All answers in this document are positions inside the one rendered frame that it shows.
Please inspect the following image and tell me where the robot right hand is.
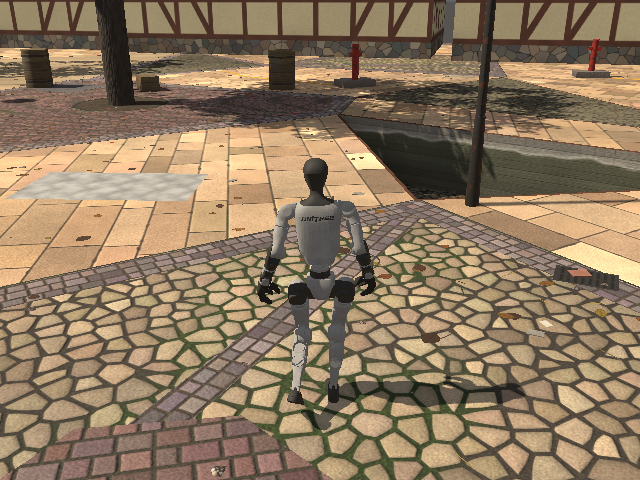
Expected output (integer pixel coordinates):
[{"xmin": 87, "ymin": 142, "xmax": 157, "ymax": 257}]
[{"xmin": 354, "ymin": 275, "xmax": 376, "ymax": 296}]

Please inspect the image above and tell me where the robot left upper arm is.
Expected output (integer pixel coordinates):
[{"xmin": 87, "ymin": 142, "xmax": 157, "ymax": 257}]
[{"xmin": 270, "ymin": 202, "xmax": 296, "ymax": 259}]

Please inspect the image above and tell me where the right robot thigh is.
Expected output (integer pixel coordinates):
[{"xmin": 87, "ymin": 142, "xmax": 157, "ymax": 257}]
[{"xmin": 328, "ymin": 277, "xmax": 355, "ymax": 343}]

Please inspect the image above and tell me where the robot right forearm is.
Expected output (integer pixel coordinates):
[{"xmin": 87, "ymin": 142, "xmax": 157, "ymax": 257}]
[{"xmin": 356, "ymin": 240, "xmax": 375, "ymax": 279}]

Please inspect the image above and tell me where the robot left forearm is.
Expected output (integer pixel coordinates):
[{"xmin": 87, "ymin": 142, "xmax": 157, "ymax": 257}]
[{"xmin": 259, "ymin": 244, "xmax": 280, "ymax": 286}]

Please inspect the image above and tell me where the left robot shin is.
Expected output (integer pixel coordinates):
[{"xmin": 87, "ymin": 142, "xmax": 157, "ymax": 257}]
[{"xmin": 292, "ymin": 328, "xmax": 308, "ymax": 393}]

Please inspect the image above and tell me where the robot right upper arm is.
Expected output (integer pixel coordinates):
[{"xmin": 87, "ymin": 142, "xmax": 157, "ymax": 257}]
[{"xmin": 338, "ymin": 200, "xmax": 367, "ymax": 256}]

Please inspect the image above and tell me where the robot left hand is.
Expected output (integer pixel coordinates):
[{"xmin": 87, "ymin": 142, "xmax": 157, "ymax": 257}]
[{"xmin": 257, "ymin": 281, "xmax": 280, "ymax": 304}]

